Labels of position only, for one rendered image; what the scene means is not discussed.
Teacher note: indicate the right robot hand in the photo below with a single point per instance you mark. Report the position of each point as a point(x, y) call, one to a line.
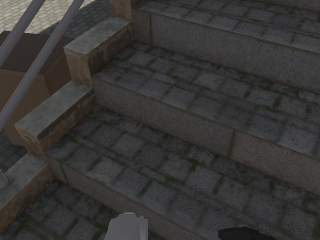
point(242, 233)

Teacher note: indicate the left robot thigh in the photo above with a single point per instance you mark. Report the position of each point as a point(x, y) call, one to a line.
point(128, 227)

